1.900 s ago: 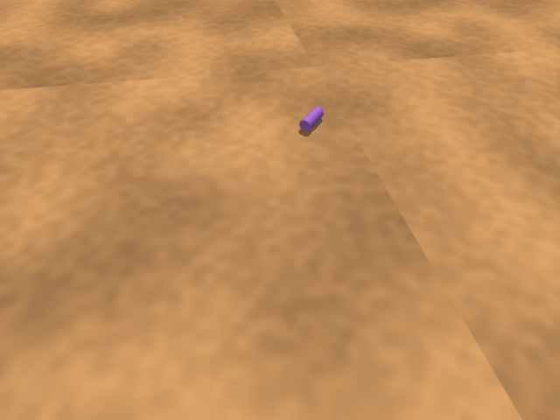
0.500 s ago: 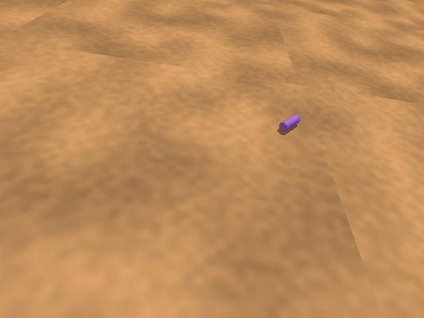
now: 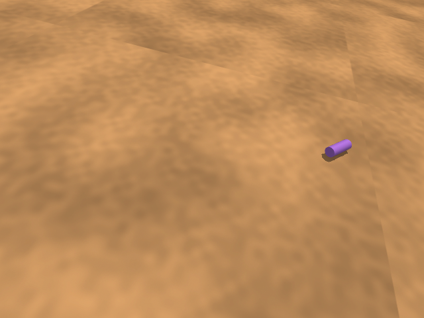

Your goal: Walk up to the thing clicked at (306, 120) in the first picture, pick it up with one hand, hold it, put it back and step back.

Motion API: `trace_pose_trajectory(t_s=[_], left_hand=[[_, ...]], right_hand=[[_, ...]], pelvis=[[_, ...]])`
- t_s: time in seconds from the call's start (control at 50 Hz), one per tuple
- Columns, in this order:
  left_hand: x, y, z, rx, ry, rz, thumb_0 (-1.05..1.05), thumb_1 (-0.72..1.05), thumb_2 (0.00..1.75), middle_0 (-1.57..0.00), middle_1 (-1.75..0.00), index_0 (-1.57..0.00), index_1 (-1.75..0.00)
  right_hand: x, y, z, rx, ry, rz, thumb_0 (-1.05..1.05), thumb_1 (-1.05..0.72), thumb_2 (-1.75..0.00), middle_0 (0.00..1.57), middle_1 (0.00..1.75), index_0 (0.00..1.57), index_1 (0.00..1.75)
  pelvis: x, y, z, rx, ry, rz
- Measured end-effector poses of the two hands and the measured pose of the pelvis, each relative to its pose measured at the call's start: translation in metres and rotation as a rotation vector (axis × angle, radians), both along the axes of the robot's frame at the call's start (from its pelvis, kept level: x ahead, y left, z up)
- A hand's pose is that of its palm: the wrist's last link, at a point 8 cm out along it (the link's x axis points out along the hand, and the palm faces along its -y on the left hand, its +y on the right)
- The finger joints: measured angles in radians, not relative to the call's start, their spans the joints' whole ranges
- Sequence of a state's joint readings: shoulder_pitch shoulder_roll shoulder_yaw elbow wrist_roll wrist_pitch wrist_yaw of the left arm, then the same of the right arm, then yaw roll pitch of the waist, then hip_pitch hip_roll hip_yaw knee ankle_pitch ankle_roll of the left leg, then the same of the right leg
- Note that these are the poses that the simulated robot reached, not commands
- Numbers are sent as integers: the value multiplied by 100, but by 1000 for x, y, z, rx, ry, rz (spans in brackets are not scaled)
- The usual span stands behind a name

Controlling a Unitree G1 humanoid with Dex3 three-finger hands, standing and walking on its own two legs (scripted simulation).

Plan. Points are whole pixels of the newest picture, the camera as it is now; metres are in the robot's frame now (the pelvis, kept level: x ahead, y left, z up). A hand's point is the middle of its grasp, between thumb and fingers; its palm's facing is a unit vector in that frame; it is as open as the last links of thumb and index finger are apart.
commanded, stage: walk up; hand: left
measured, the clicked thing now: (339, 147) +1.40 -0.98 -0.72
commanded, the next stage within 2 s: none
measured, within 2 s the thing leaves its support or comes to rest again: neither
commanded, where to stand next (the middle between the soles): +1.19 -1.39 m, yaw +31 degrees
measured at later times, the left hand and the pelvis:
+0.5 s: hand (144, 282) +0.26 +0.14 -0.18, palm faces +0.17 -0.93 -0.32, open 7.4 cm; pelvis +0.26 -0.14 -0.02, yaw +10 degrees
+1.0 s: hand (234, 203) +0.46 -0.07 -0.12, palm faces +0.27 -0.89 -0.37, open 7.4 cm; pelvis +0.45 -0.36 -0.01, yaw +16 degrees
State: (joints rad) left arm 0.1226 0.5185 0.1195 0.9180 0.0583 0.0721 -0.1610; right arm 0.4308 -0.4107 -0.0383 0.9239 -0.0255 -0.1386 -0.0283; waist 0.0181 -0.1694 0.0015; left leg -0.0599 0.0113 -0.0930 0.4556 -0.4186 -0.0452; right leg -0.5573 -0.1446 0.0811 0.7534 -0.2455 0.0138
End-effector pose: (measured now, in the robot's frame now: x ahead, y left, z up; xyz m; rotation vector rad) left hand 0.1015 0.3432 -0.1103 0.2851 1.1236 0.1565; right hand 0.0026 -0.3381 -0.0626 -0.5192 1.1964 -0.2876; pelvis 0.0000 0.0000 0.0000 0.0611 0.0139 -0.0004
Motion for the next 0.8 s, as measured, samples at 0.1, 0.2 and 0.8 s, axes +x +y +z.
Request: trace_pose_trajectory(t_s=[0.1,0.2,0.8], left_hand=[[71,-59,9,31,-110,-8,1,90,90,-20,-30,-20,-30],[88,-101,34,25,-133,82,1,90,90,-20,-30,-20,-30],[329,-263,-1,-3,-95,126,1,90,90,-20,-30,-20,-30]], right_hand=[[78,-63,-30,-13,42,29,1,-90,-90,21,30,21,30],[180,-77,-17,39,-14,122,1,-90,-90,20,30,20,30],[432,-282,9,-84,13,190,1,-89,-90,21,30,21,30]], pelvis=[[52,-48,-15,-51,0,45],[105,-79,11,-19,-16,98],[373,-270,-8,-27,-36,220]])
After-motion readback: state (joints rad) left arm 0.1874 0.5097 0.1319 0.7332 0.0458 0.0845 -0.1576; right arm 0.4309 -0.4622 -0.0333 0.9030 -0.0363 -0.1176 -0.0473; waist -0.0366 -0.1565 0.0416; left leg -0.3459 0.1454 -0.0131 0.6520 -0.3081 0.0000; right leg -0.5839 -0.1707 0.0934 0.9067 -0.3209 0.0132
